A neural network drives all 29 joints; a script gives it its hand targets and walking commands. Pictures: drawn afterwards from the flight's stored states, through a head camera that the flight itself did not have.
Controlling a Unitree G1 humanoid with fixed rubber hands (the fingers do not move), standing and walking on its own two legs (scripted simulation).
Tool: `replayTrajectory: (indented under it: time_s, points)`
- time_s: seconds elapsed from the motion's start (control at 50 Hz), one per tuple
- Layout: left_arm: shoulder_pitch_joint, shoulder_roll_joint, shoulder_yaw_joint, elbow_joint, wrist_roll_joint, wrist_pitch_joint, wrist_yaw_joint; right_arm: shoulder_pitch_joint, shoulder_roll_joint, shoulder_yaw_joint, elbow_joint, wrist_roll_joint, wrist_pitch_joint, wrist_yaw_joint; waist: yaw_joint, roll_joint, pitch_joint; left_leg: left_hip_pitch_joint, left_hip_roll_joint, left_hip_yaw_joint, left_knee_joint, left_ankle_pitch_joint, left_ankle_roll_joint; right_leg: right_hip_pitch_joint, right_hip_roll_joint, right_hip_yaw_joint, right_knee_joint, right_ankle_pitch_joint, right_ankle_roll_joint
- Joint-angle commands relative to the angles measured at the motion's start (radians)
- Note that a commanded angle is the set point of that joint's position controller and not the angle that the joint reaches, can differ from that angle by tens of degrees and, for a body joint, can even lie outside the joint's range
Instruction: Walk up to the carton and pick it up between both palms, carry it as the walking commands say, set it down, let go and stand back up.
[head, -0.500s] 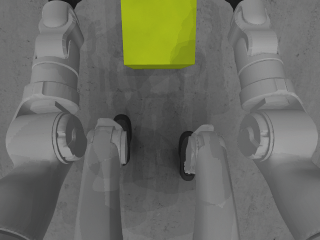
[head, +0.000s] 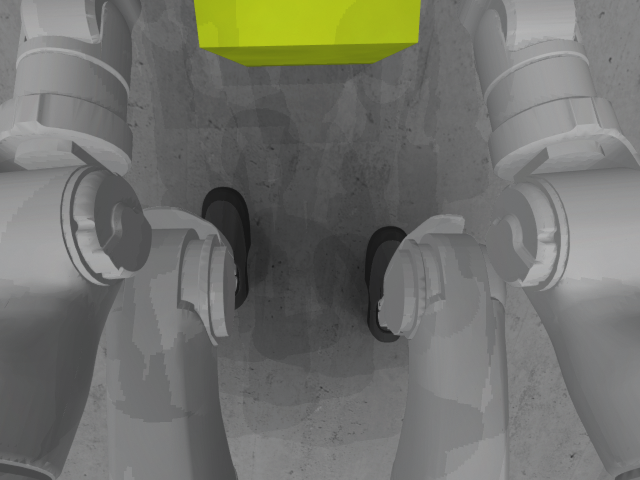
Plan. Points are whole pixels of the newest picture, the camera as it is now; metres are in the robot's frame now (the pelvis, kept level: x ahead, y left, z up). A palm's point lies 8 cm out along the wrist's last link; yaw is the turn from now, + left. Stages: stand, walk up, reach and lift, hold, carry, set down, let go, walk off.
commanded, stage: reach and lift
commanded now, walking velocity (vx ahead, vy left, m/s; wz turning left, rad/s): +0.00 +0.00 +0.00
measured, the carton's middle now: out of the picture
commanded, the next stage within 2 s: none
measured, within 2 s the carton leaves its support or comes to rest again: leaves its support in 1.66 s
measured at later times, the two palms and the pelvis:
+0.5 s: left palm out of the picture +0.55 +0.20 -0.21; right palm out of the picture +0.56 -0.11 -0.21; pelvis +0.00 +0.00 -0.02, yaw +0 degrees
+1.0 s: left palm out of the picture +0.56 +0.18 -0.21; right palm out of the picture +0.58 -0.10 -0.21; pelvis +0.00 +0.00 -0.02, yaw -2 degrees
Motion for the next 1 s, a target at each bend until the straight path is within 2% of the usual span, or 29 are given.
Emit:
replayTrajectory:
  time_s: [0.0, 0.02, 0.04, 0.1, 0.12, 0.14, 0.22, 0.28, 0.32, 0.34, 0.4, 0.44, 0.46, 0.48, 0.5, 0.52, 0.54, 0.58, 0.64, 0.68, 0.7, 0.72, 0.76, 0.82, 0.86, 0.9, 0.92, 0.96, 0.98]
  points:
    - [-0.262, 0.174, -0.084, -0.03, -0.086, -0.06, -0.011, -0.32, -0.176, 0.159, -0.138, 0.123, -0.031, -0.003, 0.119, 0.007, -1.29, 0.642, -0.07, 0.136, 0.029, 0.322, 0.031, 0.446, 0.021, -0.049, -0.191, 0.35, 0.055]
    - [-0.259, 0.127, -0.111, 0.003, -0.12, -0.053, -0.015, -0.315, -0.216, 0.146, -0.109, 0.099, -0.034, -0.004, 0.066, 0.008, -1.263, 0.623, -0.068, 0.138, 0.036, 0.293, 0.024, 0.42, 0.013, -0.049, -0.206, 0.318, 0.048]
    - [-0.217, 0.113, -0.136, 0.07, -0.143, -0.052, -0.026, -0.287, -0.168, 0.172, -0.103, 0.113, -0.034, -0.001, 0.064, -0.008, -1.251, 0.642, -0.063, 0.12, 0.042, 0.329, 0.037, 0.445, 0.015, -0.057, -0.189, 0.36, 0.053]
    - [-0.225, 0.121, -0.098, 0.053, -0.122, -0.058, -0.025, -0.315, -0.2, 0.139, -0.128, 0.091, -0.043, -0.003, 0.071, -0.007, -1.243, 0.618, -0.066, 0.118, 0.059, 0.363, 0.033, 0.375, 0.012, -0.05, -0.175, 0.361, 0.045]
    - [-0.203, 0.149, -0.061, 0.04, -0.114, -0.062, -0.021, -0.315, -0.214, 0.148, -0.175, 0.1, -0.048, -0.007, 0.106, -0.038, -1.251, 0.632, -0.064, 0.124, 0.059, 0.383, 0.033, 0.416, 0.015, -0.049, -0.177, 0.387, 0.055]
    - [-0.226, 0.113, -0.091, 0.038, -0.141, -0.063, -0.028, -0.305, -0.184, 0.165, -0.164, 0.103, -0.047, 0.0, 0.081, -0.013, -1.223, 0.593, -0.067, 0.136, 0.069, 0.351, 0.03, 0.414, 0.012, -0.034, -0.184, 0.377, 0.048]
    - [-0.198, 0.119, -0.084, 0.068, -0.127, -0.067, -0.023, -0.258, -0.162, 0.164, -0.101, 0.12, -0.036, 0.006, 0.111, -0.007, -1.211, 0.591, -0.062, 0.129, 0.065, 0.356, 0.034, 0.355, 0.014, -0.034, -0.184, 0.367, 0.046]
    - [-0.233, 0.133, -0.1, 0.024, -0.127, -0.064, -0.023, -0.245, -0.17, 0.116, -0.066, 0.093, -0.022, 0.006, 0.069, 0.011, -1.214, 0.632, -0.06, 0.128, 0.042, 0.307, 0.021, 0.358, 0.011, -0.056, -0.18, 0.303, 0.051]
    - [-0.202, 0.104, -0.08, 0.044, -0.089, -0.056, -0.025, -0.252, -0.146, 0.126, -0.074, 0.084, -0.02, 0.017, 0.116, 0.01, -1.169, 0.614, -0.07, 0.134, 0.044, 0.314, 0.025, 0.313, 0.019, -0.045, -0.18, 0.298, 0.048]
    - [-0.249, 0.107, -0.097, 0.001, -0.109, -0.064, -0.02, -0.273, -0.171, 0.114, -0.09, 0.076, -0.029, 0.013, 0.083, -0.003, -1.239, 0.631, -0.07, 0.125, 0.038, 0.322, 0.021, 0.355, 0.02, -0.064, -0.17, 0.326, 0.046]
    - [-0.249, 0.061, -0.109, 0.026, -0.106, -0.058, -0.031, -0.329, -0.127, 0.164, -0.13, 0.106, -0.026, 0.024, 0.111, 0.012, -1.184, 0.604, -0.067, 0.136, 0.039, 0.294, 0.026, 0.351, 0.013, -0.043, -0.192, 0.307, 0.044]
    - [-0.266, 0.006, -0.143, 0.024, -0.133, -0.053, -0.045, -0.287, -0.086, 0.12, -0.097, 0.07, -0.02, 0.03, 0.038, 0.007, -1.189, 0.617, -0.071, 0.126, 0.034, 0.269, 0.027, 0.352, 0.024, -0.066, -0.19, 0.284, 0.047]
    - [-0.259, 0.034, -0.12, 0.019, -0.117, -0.055, -0.042, -0.292, -0.106, 0.138, -0.108, 0.062, -0.023, 0.024, 0.073, 0.003, -1.169, 0.591, -0.065, 0.137, 0.049, 0.299, 0.021, 0.354, 0.018, -0.049, -0.198, 0.317, 0.043]
    - [-0.257, 0.013, -0.128, 0.024, -0.115, -0.049, -0.043, -0.311, -0.114, 0.116, -0.131, 0.05, -0.026, 0.024, 0.047, -0.002, -1.186, 0.595, -0.078, 0.129, 0.035, 0.255, 0.022, 0.354, 0.022, -0.064, -0.182, 0.285, 0.044]
    - [-0.247, 0.022, -0.095, 0.05, -0.099, -0.048, -0.051, -0.314, -0.066, 0.136, -0.141, 0.061, -0.019, 0.033, 0.094, -0.014, -1.152, 0.565, -0.075, 0.15, 0.038, 0.254, 0.028, 0.363, 0.024, -0.059, -0.202, 0.285, 0.049]
    - [-0.296, -0.079, -0.14, 0.028, -0.115, -0.049, -0.067, -0.352, 0.017, 0.158, -0.141, 0.068, -0.019, 0.048, 0.072, -0.01, -1.192, 0.607, -0.079, 0.132, 0.044, 0.301, 0.031, 0.364, 0.032, -0.057, -0.191, 0.323, 0.046]
    - [-0.319, -0.115, -0.129, 0.024, -0.101, -0.056, -0.069, -0.356, 0.083, 0.174, -0.111, 0.075, -0.014, 0.06, 0.105, -0.019, -1.235, 0.629, -0.085, 0.132, 0.049, 0.311, 0.032, 0.378, 0.029, -0.058, -0.184, 0.316, 0.045]
    - [-0.267, -0.15, -0.114, 0.054, -0.065, -0.042, -0.081, -0.333, 0.087, 0.137, -0.122, 0.049, -0.018, 0.072, 0.099, 0.012, -1.155, 0.595, -0.084, 0.134, 0.035, 0.302, 0.025, 0.359, 0.041, -0.058, -0.192, 0.329, 0.043]
    - [-0.177, -0.09, 0.012, 0.115, 0.051, -0.032, -0.078, -0.256, 0.089, 0.086, -0.05, -0.024, 0.002, 0.079, 0.162, -0.056, -1.06, 0.549, -0.082, 0.145, 0.028, 0.251, 0.029, 0.313, 0.04, -0.063, -0.195, 0.269, 0.064]
    - [-0.283, -0.19, -0.011, 0.017, 0.052, -0.027, -0.096, -0.295, 0.175, 0.034, -0.107, -0.065, 0.005, 0.098, 0.09, -0.037, -1.092, 0.575, -0.11, 0.146, 0.027, 0.232, 0.026, 0.315, 0.058, -0.078, -0.195, 0.257, 0.06]
    - [-0.276, -0.305, -0.059, 0.042, 0.04, -0.023, -0.113, -0.338, 0.268, 0.088, -0.112, -0.029, -0.002, 0.12, 0.12, 0.004, -1.098, 0.602, -0.105, 0.138, 0.038, 0.288, 0.025, 0.294, 0.062, -0.073, -0.184, 0.294, 0.054]
    - [-0.295, -0.368, -0.061, 0.061, 0.042, -0.016, -0.134, -0.309, 0.345, 0.096, -0.024, -0.048, 0.014, 0.137, 0.097, -0.042, -1.061, 0.56, -0.108, 0.141, 0.049, 0.252, 0.03, 0.283, 0.056, -0.069, -0.2, 0.265, 0.052]
    - [-0.353, -0.515, -0.116, -0.006, 0.043, -0.005, -0.178, -0.394, 0.51, 0.114, -0.121, -0.038, 0.021, 0.186, 0.111, 0.0, -1.099, 0.558, -0.114, 0.145, 0.041, 0.246, 0.028, 0.28, 0.073, -0.074, -0.178, 0.276, 0.045]
    - [-0.359, -0.739, -0.136, 0.023, 0.054, 0.035, -0.253, -0.399, 0.72, 0.14, -0.103, -0.057, 0.052, 0.253, 0.105, -0.031, -1.038, 0.515, -0.118, 0.14, 0.038, 0.213, 0.043, 0.243, 0.089, -0.081, -0.179, 0.238, 0.036]
    - [-0.368, -0.794, -0.13, -0.009, 0.035, 0.049, -0.279, -0.398, 0.745, 0.147, -0.137, -0.066, 0.062, 0.271, 0.092, -0.07, -1.051, 0.495, -0.122, 0.138, 0.059, 0.232, 0.053, 0.261, 0.084, -0.073, -0.18, 0.261, 0.027]
    - [-0.369, -0.804, -0.159, -0.045, 0.044, 0.058, -0.297, -0.375, 0.798, 0.153, -0.148, -0.06, 0.07, 0.289, 0.097, -0.03, -1.042, 0.466, -0.124, 0.154, 0.063, 0.223, 0.057, 0.235, 0.094, -0.073, -0.179, 0.266, 0.019]
    - [-0.366, -0.835, -0.164, -0.026, 0.046, 0.06, -0.301, -0.396, 0.825, 0.155, -0.13, -0.054, 0.071, 0.294, 0.117, -0.011, -1.054, 0.458, -0.124, 0.164, 0.067, 0.217, 0.053, 0.241, 0.098, -0.065, -0.177, 0.266, 0.01]
    - [-0.371, -0.809, -0.172, -0.076, 0.035, 0.068, -0.311, -0.345, 0.872, 0.169, -0.097, -0.045, 0.096, 0.299, 0.113, -0.079, -1.044, 0.435, -0.129, 0.153, 0.069, 0.214, 0.066, 0.244, 0.091, -0.077, -0.165, 0.273, 0.016]
    - [-0.39, -0.831, -0.182, -0.107, 0.015, 0.065, -0.316, -0.348, 0.872, 0.174, -0.153, -0.025, 0.088, 0.303, 0.133, -0.041, -1.094, 0.485, -0.131, 0.149, 0.062, 0.255, 0.063, 0.243, 0.103, -0.074, -0.154, 0.289, 0.012]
